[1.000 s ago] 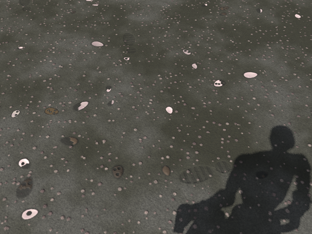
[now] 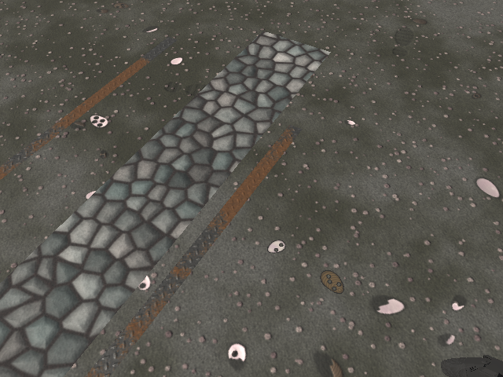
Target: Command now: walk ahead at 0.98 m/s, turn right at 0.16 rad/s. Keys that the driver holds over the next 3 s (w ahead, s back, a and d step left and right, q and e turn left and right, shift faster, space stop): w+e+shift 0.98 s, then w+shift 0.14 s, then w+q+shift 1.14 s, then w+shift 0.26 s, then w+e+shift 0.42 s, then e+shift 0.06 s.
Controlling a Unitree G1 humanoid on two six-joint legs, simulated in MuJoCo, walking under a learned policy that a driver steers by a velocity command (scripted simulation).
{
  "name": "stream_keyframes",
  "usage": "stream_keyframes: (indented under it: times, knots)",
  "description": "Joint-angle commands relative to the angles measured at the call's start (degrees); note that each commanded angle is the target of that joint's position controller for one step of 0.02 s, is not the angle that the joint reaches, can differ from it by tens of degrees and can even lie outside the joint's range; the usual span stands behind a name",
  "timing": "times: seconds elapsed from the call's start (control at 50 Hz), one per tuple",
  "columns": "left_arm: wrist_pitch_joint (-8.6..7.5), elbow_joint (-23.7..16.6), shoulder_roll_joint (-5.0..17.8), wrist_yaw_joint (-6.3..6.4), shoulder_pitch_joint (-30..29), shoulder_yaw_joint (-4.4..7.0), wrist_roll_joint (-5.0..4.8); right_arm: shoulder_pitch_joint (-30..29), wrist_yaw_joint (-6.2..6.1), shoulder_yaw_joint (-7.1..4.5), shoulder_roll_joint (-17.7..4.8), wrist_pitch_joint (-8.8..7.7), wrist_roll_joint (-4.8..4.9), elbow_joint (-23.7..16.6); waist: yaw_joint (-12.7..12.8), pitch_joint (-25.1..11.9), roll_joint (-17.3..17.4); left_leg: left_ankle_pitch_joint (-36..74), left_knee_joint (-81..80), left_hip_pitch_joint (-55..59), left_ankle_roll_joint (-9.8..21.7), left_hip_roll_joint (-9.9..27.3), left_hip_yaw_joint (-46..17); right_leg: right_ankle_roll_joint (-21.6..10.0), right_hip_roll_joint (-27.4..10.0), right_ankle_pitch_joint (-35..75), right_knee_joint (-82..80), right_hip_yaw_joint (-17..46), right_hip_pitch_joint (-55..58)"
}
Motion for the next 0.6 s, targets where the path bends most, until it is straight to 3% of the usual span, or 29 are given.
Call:
stream_keyframes:
  times: [0.02, 0.06, 0.1, 0.12, 0.14, 0.16, 0.18, 0.2, 0.22, 0.24, 0.26, 0.3, 0.34, 0.38, 0.42, 0.44, 0.46, 0.5, 0.52, 0.54, 0.56, 0.58, 0.6]
  knots:
    - [-1.72, -5.66, 4.65, -0.47, -7.76, 0.16, -0.66, -4.05, 1.32, 2.04, 0.36, -0.92, 0.51, -6.40, -5.79, 7.27, -4.86, 7.24, -16.80, 5.49, -2.61, 2.84, 0.39, -9.61, -11.66, 2.79, -18.04, 15.01, -12.70]
    - [-1.89, -5.57, 8.69, -1.07, -6.00, 1.12, -1.18, -5.65, 1.70, 2.04, -0.64, -1.14, 1.46, -6.25, -5.14, 6.61, -5.33, 9.91, -20.65, 17.78, -2.88, -0.09, 4.15, -9.36, -12.36, 10.98, -20.34, 13.96, -16.61]
    - [-1.61, -4.79, 9.85, -1.42, -3.39, 1.20, -1.48, -5.45, 0.64, 1.27, -2.58, -1.28, 1.57, -5.73, -5.04, 5.56, -4.49, 9.82, -25.29, 20.59, -2.54, -1.27, 4.31, -8.58, -13.28, 21.16, -15.73, 13.47, -9.90]
    - [-1.44, -4.12, 10.48, -1.49, -1.92, 1.20, -1.52, -2.57, -0.22, 0.55, -3.86, -1.49, 1.26, -4.63, -6.39, 2.62, -3.55, 7.64, -28.06, 25.17, -2.09, -2.96, 4.65, -7.69, -12.41, 31.76, -8.16, 11.91, -6.07]
    - [-1.13, -3.51, 11.23, -1.44, -0.94, 1.35, -1.62, 5.37, -1.21, -0.39, -5.30, -1.73, 0.67, -1.89, -10.02, -2.76, -2.12, 5.18, -29.87, 35.08, -1.52, -5.00, 5.61, -6.75, -9.79, 38.67, 4.81, 9.62, -5.75]
    - [-1.20, -3.73, 10.88, -1.40, -1.67, 1.28, -1.92, 14.32, -2.46, -1.56, -7.65, -2.07, -0.29, -0.06, -14.66, -7.96, -2.68, 2.62, -28.57, 48.69, -0.71, -0.31, 2.21, -5.86, -7.03, 32.12, 20.11, 9.20, -14.51]
    - [-1.37, -5.72, 3.52, -1.18, -2.71, -0.40, -1.19, 25.52, -3.72, -2.91, -13.08, -2.22, -1.61, 0.76, -17.55, -16.50, 6.74, -19.17, -31.54, 59.60, 0.18, 16.75, -16.66, -5.23, -3.20, -0.07, 41.76, 7.16, -24.31]
    - [-0.93, -8.53, 0.63, -0.86, 1.39, -1.06, -4.24, 23.96, -3.86, -3.40, -15.12, -1.62, -1.50, 0.23, -13.18, -21.52, 15.76, -33.94, -45.84, 59.71, 3.82, 26.85, -43.97, -5.33, -0.55, -9.35, 55.59, 7.04, -34.37]
    - [0.11, -8.01, 3.60, -0.47, -3.17, -0.57, -2.92, 17.70, -3.81, -2.80, -10.36, -1.31, -0.48, 0.02, -11.08, -11.08, 7.90, -34.38, -47.81, 52.00, 3.77, 23.47, -39.70, -5.59, -4.50, -2.96, 58.49, 6.82, -39.16]
    - [0.64, -8.16, 3.48, -0.99, -6.81, -0.54, -1.86, 14.18, -3.56, -1.88, -6.15, -1.64, 0.30, 0.00, -9.99, -4.74, 3.53, -23.84, -46.45, 45.27, 3.41, 20.94, -29.16, -5.28, -6.50, 0.90, 55.86, 6.34, -39.51]
    - [1.21, -7.84, 2.59, -1.54, -7.85, -0.63, -1.51, 12.76, -3.23, -1.54, -4.36, -1.91, 0.27, 0.85, -8.22, -1.51, 1.70, -13.37, -47.19, 40.01, 2.80, 18.38, -21.81, -4.54, -7.90, 2.12, 53.89, 6.31, -37.66]
    - [3.09, -7.91, 0.57, -2.54, -8.08, -0.77, -0.35, 13.16, -3.24, -1.04, -2.34, -2.74, 1.34, 2.90, -5.30, 1.61, 4.24, -3.79, -49.17, 33.98, 1.52, 15.76, -11.67, -3.49, -9.78, 2.13, 51.81, 6.09, -35.57]
    - [4.49, -9.92, -0.56, -3.21, -12.77, -1.00, 0.04, 14.49, -2.92, -0.76, -0.67, -3.77, 2.57, 5.21, -4.41, 4.10, 3.23, 6.40, -51.04, 33.77, 0.77, 14.60, -4.26, -3.21, -10.59, 4.03, 50.99, 5.33, -38.69]
    - [4.77, -12.41, -0.97, -3.93, -17.40, -1.48, 0.22, 14.79, -2.84, -0.57, 0.03, -4.38, 2.64, 6.56, -3.58, 5.20, 2.95, 16.17, -52.38, 33.27, 0.04, 12.95, 3.44, -3.39, -10.29, 9.61, 47.60, 3.51, -39.72]
    - [4.64, -14.51, -0.61, -4.58, -21.54, -2.03, -0.06, 13.59, -3.18, -0.77, -0.87, -4.70, 2.38, 7.37, -2.49, 6.67, 2.65, 20.65, -54.00, 31.60, -0.83, 10.99, 10.19, -4.02, -9.85, 15.62, 39.96, 1.59, -37.26]
    - [4.60, -15.01, -0.08, -4.97, -23.58, -2.27, -0.13, 13.76, -3.40, -0.86, -1.43, -4.65, 2.35, 7.89, -2.59, 7.57, 0.68, 23.42, -55.03, 31.60, -1.47, 9.51, 13.59, -4.76, -8.68, 17.67, 34.75, -1.12, -34.90]
    - [4.54, -15.98, -0.15, -5.44, -25.89, -2.70, -0.08, 14.29, -3.63, -1.12, -2.96, -4.62, 2.31, 8.28, -2.76, 8.64, 0.33, 25.95, -56.09, 31.01, -1.76, 9.59, 15.65, -5.71, -8.12, 19.43, 28.94, -3.26, -31.60]
    - [4.45, -16.26, 0.91, -5.72, -27.78, -2.85, -0.10, 16.70, -4.18, -1.47, -5.69, -4.32, 2.24, 9.09, -2.77, 8.08, -0.46, 47.64, -52.70, 34.09, -2.81, 9.36, 18.70, -7.84, -3.63, 19.74, 22.53, -8.68, -24.20]
    - [4.39, -15.55, 2.05, -5.50, -25.76, -2.62, -0.25, 17.87, -4.60, -1.91, -7.69, -3.74, 2.12, 9.10, -1.52, 5.87, 0.95, 60.53, -47.86, 37.40, -3.28, 9.94, 18.95, -8.66, -1.20, 17.92, 21.64, -10.22, -20.74]
    - [4.36, -14.47, 3.66, -5.12, -21.24, -2.14, -0.36, 17.60, -5.16, -2.48, -9.98, -2.90, 1.87, 8.83, 1.50, 2.65, 2.78, 70.14, -40.67, 39.56, -3.57, 11.17, 18.67, -9.54, 0.71, 14.98, 21.15, -10.43, -15.69]
    - [4.27, -12.25, 5.84, -4.58, -12.56, -1.22, -0.42, 15.67, -5.53, -3.06, -11.92, -1.81, 1.49, 8.14, 6.28, -2.03, 3.86, 75.30, -29.07, 39.03, -3.14, 12.41, 17.92, -10.76, 2.24, 11.95, 21.30, -9.39, -6.71]
    - [4.12, -8.59, 8.48, -3.69, -0.33, 0.26, -0.34, 13.05, -5.55, -3.40, -12.83, -0.80, 1.20, 6.89, 11.58, -7.68, 3.44, 72.18, -12.98, 34.14, -2.14, 12.92, 16.23, -12.56, 3.08, 8.95, 19.29, -6.28, 6.75]
    - [4.36, -5.97, 11.18, -2.15, 4.64, 1.93, -0.63, 13.18, -4.78, -3.29, -11.32, -0.40, 0.67, 7.08, 11.89, -8.79, -1.90, 38.93, 7.96, 22.93, -2.83, 7.29, 15.91, -14.06, 2.05, 4.24, 16.07, -1.00, 18.40]
Next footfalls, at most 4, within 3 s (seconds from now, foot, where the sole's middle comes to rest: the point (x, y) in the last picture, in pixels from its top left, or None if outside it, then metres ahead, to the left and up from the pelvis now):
0.16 left None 0.33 0.14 -0.77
0.60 right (334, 312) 0.69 -0.15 -0.77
1.02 left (371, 198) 1.12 -0.29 -0.77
1.44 right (497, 205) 1.13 -0.71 -0.77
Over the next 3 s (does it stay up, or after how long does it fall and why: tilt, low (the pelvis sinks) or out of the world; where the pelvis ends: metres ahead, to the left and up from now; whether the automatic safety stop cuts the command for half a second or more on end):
stays up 2.36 -0.97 0.00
